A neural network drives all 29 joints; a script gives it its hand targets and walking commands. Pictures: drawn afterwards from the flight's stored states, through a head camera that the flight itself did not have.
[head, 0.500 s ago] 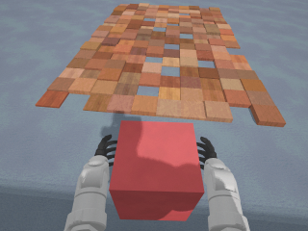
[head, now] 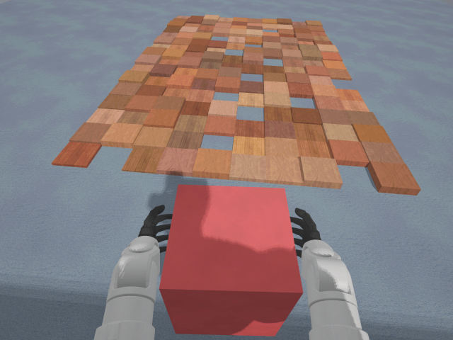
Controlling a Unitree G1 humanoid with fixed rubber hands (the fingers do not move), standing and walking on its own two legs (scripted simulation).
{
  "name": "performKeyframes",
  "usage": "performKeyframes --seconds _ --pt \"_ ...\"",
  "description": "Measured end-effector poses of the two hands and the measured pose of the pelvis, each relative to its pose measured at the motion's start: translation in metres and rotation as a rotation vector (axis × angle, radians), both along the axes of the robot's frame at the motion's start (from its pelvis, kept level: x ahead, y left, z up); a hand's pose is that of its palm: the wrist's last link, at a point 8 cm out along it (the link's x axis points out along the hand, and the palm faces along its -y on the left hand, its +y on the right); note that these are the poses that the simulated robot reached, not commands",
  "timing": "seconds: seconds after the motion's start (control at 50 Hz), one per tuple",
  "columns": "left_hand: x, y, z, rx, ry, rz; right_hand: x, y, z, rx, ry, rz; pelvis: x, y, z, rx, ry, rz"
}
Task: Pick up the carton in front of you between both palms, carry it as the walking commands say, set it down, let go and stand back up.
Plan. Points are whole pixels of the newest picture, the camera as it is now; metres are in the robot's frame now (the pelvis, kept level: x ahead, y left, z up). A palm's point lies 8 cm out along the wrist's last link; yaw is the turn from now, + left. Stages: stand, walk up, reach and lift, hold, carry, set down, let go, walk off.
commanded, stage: reach and lift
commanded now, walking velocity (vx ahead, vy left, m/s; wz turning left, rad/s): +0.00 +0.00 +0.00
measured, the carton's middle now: (228, 263) +0.29 +0.00 -0.04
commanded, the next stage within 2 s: hold in 0.04 s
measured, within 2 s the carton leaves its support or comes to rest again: neither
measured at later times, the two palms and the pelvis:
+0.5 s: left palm (145, 244) +0.27 +0.15 +0.05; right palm (313, 247) +0.27 -0.15 +0.05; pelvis -0.01 +0.00 +0.00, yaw +0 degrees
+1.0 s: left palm (146, 241) +0.28 +0.15 +0.05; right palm (313, 245) +0.28 -0.15 +0.05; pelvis -0.01 +0.00 +0.00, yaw +0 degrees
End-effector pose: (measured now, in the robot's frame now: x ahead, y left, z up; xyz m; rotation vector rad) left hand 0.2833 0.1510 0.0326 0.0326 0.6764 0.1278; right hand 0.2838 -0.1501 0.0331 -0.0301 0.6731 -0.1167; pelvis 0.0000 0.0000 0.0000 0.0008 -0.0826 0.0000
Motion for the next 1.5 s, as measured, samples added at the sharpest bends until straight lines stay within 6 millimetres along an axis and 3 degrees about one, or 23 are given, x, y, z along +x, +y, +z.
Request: performKeyframes --seconds 0.24,0.56,1.18,1.32,1.5 --pt "-0.005 -0.001 0.017 -0.007 -0.03 0.004 -0.005 -0.001 0.018 0.007 -0.03 -0.005 -0.004 -0.001 0.001 0.0 -0.029 0.0" --pt "-0.009 0.0 0.016 -0.02 -0.019 0.013 -0.008 0.0 0.016 0.019 -0.018 -0.013 -0.015 0.0 -0.001 0.0 -0.042 0.001" --pt "-0.004 0.0 0.015 -0.002 -0.018 0.002 -0.004 0.0 0.015 0.004 -0.018 -0.005 -0.004 0.0 -0.002 0.0 0.004 -0.001" --pt "0.014 -0.002 0.026 -0.02 -0.07 0.02 0.014 -0.002 0.025 0.024 -0.069 -0.018 0.014 -0.002 -0.01 0.001 0.094 -0.003" --pt "0.064 -0.011 0.031 -0.044 -0.03 0.048 0.066 -0.01 0.031 0.034 -0.029 -0.027 0.076 -0.009 -0.021 -0.005 0.167 0.034"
